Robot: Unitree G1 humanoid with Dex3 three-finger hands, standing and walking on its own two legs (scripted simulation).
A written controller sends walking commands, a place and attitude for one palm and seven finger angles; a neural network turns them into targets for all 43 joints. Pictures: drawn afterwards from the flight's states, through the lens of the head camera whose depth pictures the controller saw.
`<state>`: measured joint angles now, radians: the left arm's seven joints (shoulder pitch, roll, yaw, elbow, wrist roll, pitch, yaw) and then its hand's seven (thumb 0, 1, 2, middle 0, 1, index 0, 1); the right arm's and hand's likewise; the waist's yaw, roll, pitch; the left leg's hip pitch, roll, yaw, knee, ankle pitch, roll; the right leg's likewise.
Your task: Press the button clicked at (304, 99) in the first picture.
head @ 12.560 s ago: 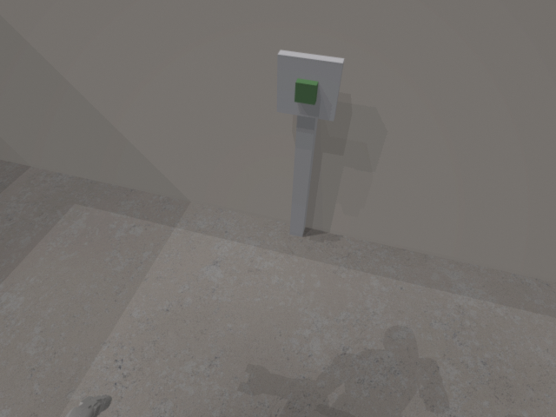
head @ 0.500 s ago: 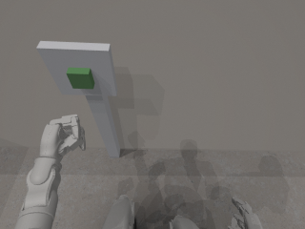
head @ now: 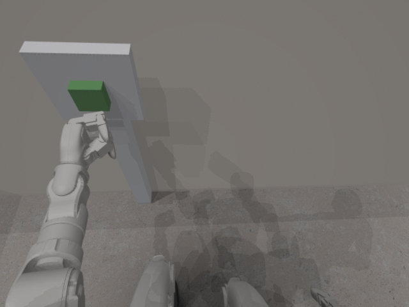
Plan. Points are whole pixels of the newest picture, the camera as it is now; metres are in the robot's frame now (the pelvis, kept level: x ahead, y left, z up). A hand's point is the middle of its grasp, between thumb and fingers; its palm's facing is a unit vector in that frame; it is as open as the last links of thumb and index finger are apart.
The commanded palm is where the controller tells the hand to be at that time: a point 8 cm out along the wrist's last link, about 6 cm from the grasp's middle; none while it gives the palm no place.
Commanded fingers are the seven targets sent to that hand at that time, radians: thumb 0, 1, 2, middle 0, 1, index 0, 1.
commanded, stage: aim a knuckle at the button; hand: left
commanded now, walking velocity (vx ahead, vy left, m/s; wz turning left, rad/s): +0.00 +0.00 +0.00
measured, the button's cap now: (91, 95) +0.50 +0.24 +0.08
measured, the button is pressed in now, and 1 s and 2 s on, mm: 0 0 9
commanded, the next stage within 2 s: press the button with the knuckle in 0.70 s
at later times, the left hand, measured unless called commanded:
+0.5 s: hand (108, 142) +0.41 +0.19 +0.05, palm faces +0.06 -1.00 -0.05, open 3.1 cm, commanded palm +0.39 +0.24 +0.05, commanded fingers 0.00 0.90 0.90 -1.30 -1.50 -1.30 -1.50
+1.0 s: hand (104, 141) +0.42 +0.20 +0.04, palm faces +0.05 -1.00 -0.02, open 3.1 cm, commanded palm +0.40 +0.25 +0.05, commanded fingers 0.00 0.90 0.90 -1.30 -1.50 -1.30 -1.50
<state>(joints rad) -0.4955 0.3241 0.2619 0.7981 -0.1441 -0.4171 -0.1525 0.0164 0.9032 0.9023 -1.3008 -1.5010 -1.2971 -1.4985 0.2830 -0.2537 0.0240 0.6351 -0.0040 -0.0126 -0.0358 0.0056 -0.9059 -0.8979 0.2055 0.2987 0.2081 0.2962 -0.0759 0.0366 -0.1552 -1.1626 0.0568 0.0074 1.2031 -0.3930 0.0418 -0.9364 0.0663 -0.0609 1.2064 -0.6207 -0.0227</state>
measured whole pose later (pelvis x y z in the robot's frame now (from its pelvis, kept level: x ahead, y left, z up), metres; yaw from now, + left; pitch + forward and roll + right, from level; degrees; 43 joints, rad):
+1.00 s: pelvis +0.01 -0.01 +0.00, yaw +0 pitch +20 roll -4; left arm -0.52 0.35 0.28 0.87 -0.18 -0.44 -0.23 0.02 0.90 0.90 -1.30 -1.50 -1.30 -1.50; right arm 0.29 -0.25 0.02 0.65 0.01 0.03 -0.04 0.00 -0.91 -0.90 0.21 0.30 0.21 0.30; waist -0.06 0.04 -0.16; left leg -1.16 0.06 -0.01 1.20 -0.40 0.03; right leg -0.92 0.07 -0.07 1.19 -0.62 -0.03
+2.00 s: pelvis -0.02 +0.00 -0.02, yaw +0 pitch +23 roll -7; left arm -0.86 0.49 0.31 1.18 -0.09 -0.46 -0.18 0.02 0.90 0.91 -1.30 -1.50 -1.54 -1.50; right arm 0.33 -0.26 0.04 0.69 -0.02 0.02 -0.03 0.00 -0.91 -0.90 0.21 0.30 0.21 0.30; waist -0.12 0.04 -0.14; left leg -1.31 0.05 -0.05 1.27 -0.37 0.04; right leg -1.07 0.08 -0.11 1.27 -0.61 -0.03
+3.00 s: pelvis +0.01 +0.00 +0.01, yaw -1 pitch +20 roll -4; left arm -0.40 0.30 0.28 0.77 -0.16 -0.47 -0.15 0.02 0.91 0.90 -1.30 -1.50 -1.30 -1.50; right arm 0.29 -0.24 0.01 0.60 0.01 0.05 -0.01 0.00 -0.91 -0.90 0.21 0.30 0.21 0.30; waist -0.06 0.04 -0.17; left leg -1.12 0.06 0.01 1.17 -0.40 0.04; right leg -0.90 0.08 -0.04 1.17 -0.62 -0.03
